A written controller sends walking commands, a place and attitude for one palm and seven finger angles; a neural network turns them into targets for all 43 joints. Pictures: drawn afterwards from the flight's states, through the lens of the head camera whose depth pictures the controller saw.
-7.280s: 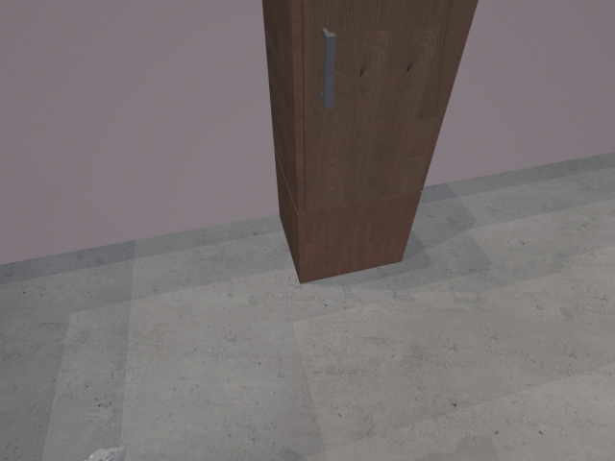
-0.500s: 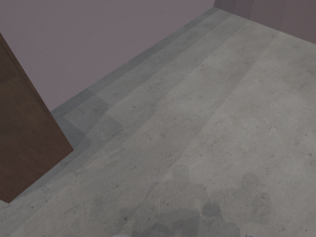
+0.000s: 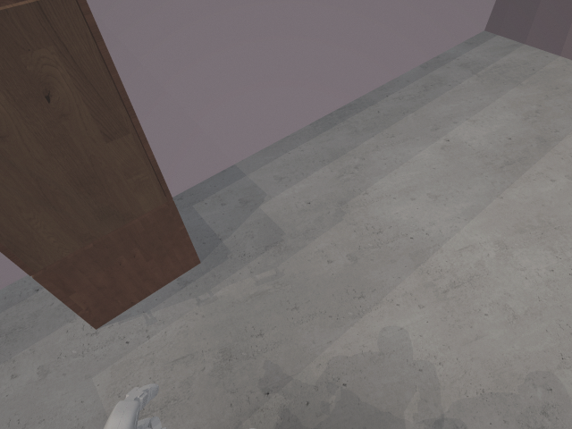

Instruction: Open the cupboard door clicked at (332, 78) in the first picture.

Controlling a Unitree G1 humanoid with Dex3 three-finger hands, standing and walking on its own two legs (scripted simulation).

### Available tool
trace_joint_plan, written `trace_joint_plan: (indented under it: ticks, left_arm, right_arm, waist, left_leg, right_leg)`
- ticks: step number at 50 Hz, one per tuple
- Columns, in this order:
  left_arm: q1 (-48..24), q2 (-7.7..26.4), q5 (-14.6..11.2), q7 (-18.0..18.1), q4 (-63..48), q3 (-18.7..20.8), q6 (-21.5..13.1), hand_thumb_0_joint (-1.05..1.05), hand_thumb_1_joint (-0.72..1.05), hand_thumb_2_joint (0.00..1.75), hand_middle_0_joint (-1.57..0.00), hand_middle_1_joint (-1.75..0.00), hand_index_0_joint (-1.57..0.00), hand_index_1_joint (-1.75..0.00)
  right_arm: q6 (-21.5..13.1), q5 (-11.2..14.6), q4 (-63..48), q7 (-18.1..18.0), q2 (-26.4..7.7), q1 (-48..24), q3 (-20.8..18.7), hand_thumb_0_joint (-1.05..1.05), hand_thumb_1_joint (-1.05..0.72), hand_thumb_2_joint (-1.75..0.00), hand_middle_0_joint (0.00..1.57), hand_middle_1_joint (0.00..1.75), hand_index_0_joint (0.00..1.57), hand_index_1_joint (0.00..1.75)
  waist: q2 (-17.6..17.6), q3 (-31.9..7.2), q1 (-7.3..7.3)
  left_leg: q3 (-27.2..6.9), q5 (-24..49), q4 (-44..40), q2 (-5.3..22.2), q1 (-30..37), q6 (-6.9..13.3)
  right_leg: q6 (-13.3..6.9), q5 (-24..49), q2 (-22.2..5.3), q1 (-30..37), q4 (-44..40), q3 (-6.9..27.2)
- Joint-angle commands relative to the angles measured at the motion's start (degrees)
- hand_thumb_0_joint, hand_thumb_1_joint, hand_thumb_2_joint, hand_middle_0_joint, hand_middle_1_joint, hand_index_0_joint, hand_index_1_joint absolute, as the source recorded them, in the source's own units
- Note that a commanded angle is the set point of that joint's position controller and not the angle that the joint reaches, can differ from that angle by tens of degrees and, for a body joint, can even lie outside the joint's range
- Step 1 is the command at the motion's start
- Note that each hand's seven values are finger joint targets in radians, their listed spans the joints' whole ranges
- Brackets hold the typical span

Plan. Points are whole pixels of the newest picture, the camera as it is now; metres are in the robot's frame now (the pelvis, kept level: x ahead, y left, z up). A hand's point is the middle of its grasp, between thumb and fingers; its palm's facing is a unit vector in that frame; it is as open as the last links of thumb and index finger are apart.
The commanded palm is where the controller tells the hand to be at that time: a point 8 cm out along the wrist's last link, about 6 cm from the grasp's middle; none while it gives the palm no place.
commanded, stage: turn to face it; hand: left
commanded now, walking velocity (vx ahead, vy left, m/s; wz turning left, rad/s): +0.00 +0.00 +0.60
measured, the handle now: out of the picture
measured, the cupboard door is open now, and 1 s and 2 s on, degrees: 0 0 0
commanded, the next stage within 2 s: take the last steps up to it in 1.00 s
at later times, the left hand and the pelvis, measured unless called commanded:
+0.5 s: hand out of the picture -0.07 +0.26 -0.18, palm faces +0.38 -0.89 -0.27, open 7.4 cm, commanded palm none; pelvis -0.03 +0.03 +0.00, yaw +19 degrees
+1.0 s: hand out of the picture -0.07 +0.20 -0.13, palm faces +0.56 -0.78 -0.28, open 7.4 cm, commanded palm none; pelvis -0.04 -0.02 +0.01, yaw +34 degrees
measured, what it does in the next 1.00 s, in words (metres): steps on the spot, turning left: left foot, then right foot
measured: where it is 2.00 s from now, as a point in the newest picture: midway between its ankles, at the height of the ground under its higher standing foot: outside the picture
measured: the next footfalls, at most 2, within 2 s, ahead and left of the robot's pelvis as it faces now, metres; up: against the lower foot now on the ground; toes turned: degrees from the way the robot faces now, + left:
left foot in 0.42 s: -0.01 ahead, +0.15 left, +0.00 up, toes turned +22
right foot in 0.88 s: +0.07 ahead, -0.08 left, +0.00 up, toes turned +28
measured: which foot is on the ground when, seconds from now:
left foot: up 0.00-0.40, down 0.42-0.88, up 0.90-1.00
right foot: down 0.00-0.42, up 0.44-0.86, down 0.88-1.00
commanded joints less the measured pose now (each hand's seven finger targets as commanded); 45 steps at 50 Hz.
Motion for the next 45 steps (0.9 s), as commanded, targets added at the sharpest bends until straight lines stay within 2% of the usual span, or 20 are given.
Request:
trace_joint_plan:
  ticks: [1,3,4,14,16,18,19,20,21,22,23,25,27,36,39,41,42,43,44,45]
  left_arm:
    - [2.99,13.05,0.49,1.63,-4.08,3.29,-1.05,0.00,0.90,0.90,-0.20,-0.30,-0.20,-0.30]
    - [-1.40,9.31,0.54,1.16,-4.31,1.90,-1.44,0.00,0.90,0.90,-0.20,-0.30,-0.20,-0.30]
    - [-0.82,8.76,0.64,1.09,-4.07,1.69,-1.76,0.00,0.90,0.90,-0.20,-0.30,-0.20,-0.30]
    - [8.23,12.62,1.36,0.88,0.22,2.81,-1.18,0.00,0.90,0.90,-0.20,-0.30,-0.20,-0.30]
    - [8.68,13.14,1.39,0.80,1.05,3.22,-0.93,0.00,0.90,0.90,-0.20,-0.30,-0.20,-0.30]
    - [7.72,13.38,0.96,0.59,1.11,3.46,-0.57,0.00,0.90,0.90,-0.20,-0.30,-0.20,-0.30]
    - [7.76,12.55,0.45,0.41,0.82,3.40,-0.26,0.00,0.90,0.90,-0.20,-0.30,-0.20,-0.30]
    - [8.83,9.34,0.07,-0.02,-0.88,3.04,0.05,0.00,0.90,0.90,-0.20,-0.30,-0.20,-0.30]
    - [4.69,6.64,0.38,-0.05,-3.40,1.51,0.19,0.00,0.90,0.90,-0.20,-0.30,-0.20,-0.30]
    - [1.57,7.59,0.70,0.61,-3.32,1.71,0.89,0.00,0.90,0.90,-0.20,-0.30,-0.20,-0.30]
    - [-0.13,7.39,0.42,0.53,-2.75,2.03,0.84,0.00,0.90,0.90,-0.20,-0.30,-0.20,-0.30]
    - [1.78,7.85,0.45,-0.21,-0.72,2.44,0.68,0.00,0.90,0.90,-0.20,-0.30,-0.20,-0.30]
    - [4.55,8.10,0.66,-0.52,0.76,2.45,0.72,0.00,0.90,0.90,-0.20,-0.30,-0.20,-0.30]
    - [1.50,6.66,0.41,0.08,-1.37,1.77,0.44,0.00,0.90,0.90,-0.20,-0.30,-0.20,-0.30]
    - [4.30,5.79,0.01,0.37,-1.15,1.43,0.04,0.00,0.90,0.90,-0.20,-0.30,-0.20,-0.30]
    - [8.53,6.25,-0.08,0.58,-0.12,1.56,-0.62,0.00,0.90,0.90,-0.20,-0.30,-0.20,-0.30]
    - [10.52,7.60,0.10,0.83,0.38,1.87,-1.16,0.00,0.90,0.90,-0.20,-0.30,-0.20,-0.30]
    - [11.49,12.19,1.06,1.21,0.32,2.75,-1.83,0.00,0.90,0.90,-0.20,-0.30,-0.20,-0.30]
    - [9.61,15.08,1.16,1.07,-0.68,2.83,-1.57,0.00,0.90,0.90,-0.20,-0.30,-0.20,-0.30]
    - [7.76,13.29,0.75,1.31,-1.32,3.20,-1.82,0.00,0.90,0.90,-0.20,-0.30,-0.20,-0.30]
  right_arm:
    - [-0.57,-0.41,-6.74,-0.23,-7.11,-2.62,-2.88,0.00,-0.90,-0.90,0.20,0.30,0.20,0.30]
    - [0.00,-0.62,-4.28,0.65,-6.16,-1.12,-2.45,0.00,-0.90,-0.90,0.20,0.30,0.20,0.30]
    - [0.08,-0.48,-3.85,0.89,-5.53,-0.38,-2.24,0.00,-0.90,-0.90,0.20,0.30,0.20,0.30]
    - [-0.44,0.28,-5.39,1.10,-3.94,-8.32,-0.47,0.00,-0.90,-0.90,0.20,0.30,0.20,0.30]
    - [-0.96,0.49,-5.41,0.86,-3.85,-7.56,-0.20,0.00,-0.90,-0.90,0.20,0.30,0.20,0.30]
    - [-1.53,0.30,-4.71,0.61,-4.80,-3.72,-0.40,0.00,-0.90,-0.90,0.20,0.30,0.20,0.30]
    - [-2.04,0.20,-4.10,0.64,-7.19,-0.95,-0.96,0.00,-0.90,-0.90,0.20,0.30,0.20,0.30]
    - [-2.70,-0.16,-4.04,0.37,-13.72,2.04,-2.53,0.00,-0.90,-0.90,0.20,0.30,0.20,0.30]
    - [-2.30,0.27,-3.29,0.12,-18.25,5.85,-3.37,0.00,-0.90,-0.90,0.20,0.30,0.20,0.30]
    - [-2.47,0.15,-1.82,-0.62,-16.74,7.54,-3.22,0.00,-0.90,-0.90,0.20,0.30,0.20,0.30]
    - [-2.38,-0.08,-2.50,-1.25,-15.78,4.78,-2.81,0.00,-0.90,-0.90,0.20,0.30,0.20,0.30]
    - [-2.55,-0.31,-4.48,-1.41,-11.97,-2.87,-1.43,0.00,-0.90,-0.90,0.20,0.30,0.20,0.30]
    - [-2.88,-0.13,-5.42,-1.28,-11.06,-4.86,-1.10,0.00,-0.90,-0.90,0.20,0.30,0.20,0.30]
    - [-2.12,-0.40,-4.55,-1.15,-10.92,-1.53,-1.80,0.00,-0.90,-0.90,0.20,0.30,0.20,0.30]
    - [-1.77,-0.55,-4.85,-1.10,-10.58,-3.00,-1.85,0.00,-0.90,-0.90,0.20,0.30,0.20,0.30]
    - [-1.60,-0.20,-5.05,-0.97,-9.93,-4.05,-1.91,0.00,-0.90,-0.90,0.20,0.30,0.20,0.30]
    - [-1.63,0.17,-5.26,-0.80,-8.22,-3.86,-1.67,0.00,-0.90,-0.90,0.20,0.30,0.20,0.30]
    - [-1.70,0.72,-5.97,-0.49,-4.24,-2.53,-1.10,0.00,-0.90,-0.90,0.20,0.30,0.20,0.30]
    - [-1.65,0.27,-6.96,-0.56,-3.81,-3.00,-1.21,0.00,-0.90,-0.90,0.20,0.30,0.20,0.30]
    - [-0.85,-0.41,-6.20,-0.60,-6.03,-3.44,-1.77,0.00,-0.90,-0.90,0.20,0.30,0.20,0.30]
  waist:
    - [-14.93,-3.56,2.31]
    - [-10.34,0.90,-0.10]
    - [-11.47,0.63,-0.02]
    - [-15.22,-2.54,4.89]
    - [-16.39,-4.12,4.81]
    - [-14.32,-6.38,2.59]
    - [-9.43,-7.86,0.78]
    - [7.11,-10.94,-0.77]
    - [15.07,-9.95,-2.82]
    - [11.86,-10.39,-4.04]
    - [11.60,-7.43,-3.12]
    - [8.17,-3.18,0.50]
    - [6.08,-4.23,1.63]
    - [5.73,-4.67,-0.18]
    - [7.04,-5.69,1.15]
    - [4.90,-6.55,3.32]
    - [0.99,-6.99,4.22]
    - [-12.55,-7.01,4.53]
    - [-18.54,-5.03,4.31]
    - [-17.79,-4.06,4.02]
  left_leg:
    - [2.02,-14.33,29.30,3.29,-12.71,-1.42]
    - [4.77,-6.77,35.43,5.35,-12.88,-2.48]
    - [5.94,-5.21,36.02,5.65,-12.79,-3.05]
    - [13.45,-10.23,13.16,6.58,-5.48,-3.60]
    - [14.58,-10.27,7.49,6.22,-1.72,-2.78]
    - [15.86,-2.21,-3.00,5.46,5.13,-2.10]
    - [13.78,5.58,-10.83,6.85,13.57,-1.13]
    - [-3.84,20.81,-13.61,19.96,24.46,4.57]
    - [-13.23,38.08,-13.83,29.58,25.20,10.78]
    - [-13.41,33.02,-13.94,28.77,21.99,11.80]
    - [-11.91,27.00,-14.40,25.90,18.12,11.40]
    - [-5.95,20.54,-15.90,20.15,11.79,9.36]
    - [-3.48,17.52,-16.86,17.76,10.74,8.39]
    - [-11.68,13.06,-16.60,17.59,12.02,10.81]
    - [-12.80,16.98,-14.35,16.45,8.59,10.31]
    - [-11.81,16.24,-10.75,14.24,4.33,8.25]
    - [-9.68,10.62,-6.86,11.38,-0.75,5.58]
    - [-1.49,-3.30,4.65,4.03,-10.71,1.10]
    - [4.09,-16.75,17.09,0.25,-13.21,-1.07]
    - [1.43,-16.08,25.19,2.98,-11.33,-0.70]
  right_leg:
    - [-9.45,-1.26,-24.79,3.79,-19.64,20.31]
    - [-7.26,5.54,-18.02,1.42,-16.67,8.13]
    - [-6.65,9.53,-16.82,2.36,-15.55,4.67]
    - [-8.20,23.15,-19.98,9.60,-10.28,-2.06]
    - [-7.73,27.35,-20.99,10.43,-7.19,-3.15]
    - [-4.73,26.11,-19.67,9.05,-1.46,-6.96]
    - [-2.09,21.85,-18.58,3.55,5.56,-8.68]
    - [2.44,1.49,-11.93,-10.60,18.25,-10.90]
    - [4.32,-22.83,-7.54,-19.56,27.71,-7.49]
    - [3.69,-20.74,-7.52,-19.79,32.85,-1.71]
    - [3.58,-16.93,-7.44,-20.66,35.03,-0.09]
    - [3.73,-8.49,-7.34,-18.02,35.17,0.48]
    - [4.03,-5.29,-6.55,-15.45,33.50,0.16]
    - [3.79,-8.32,-2.84,-11.81,18.57,0.51]
    - [2.92,-7.34,-0.83,-4.32,9.35,-0.10]
    - [2.57,0.36,-0.14,4.24,-2.15,-0.69]
    - [2.04,4.36,-2.63,11.10,-10.51,1.05]
    - [-2.15,2.23,-15.75,16.79,-17.41,15.06]
    - [-8.31,7.14,-26.22,10.73,-18.48,22.56]
    - [-10.20,4.62,-25.39,4.14,-19.07,21.89]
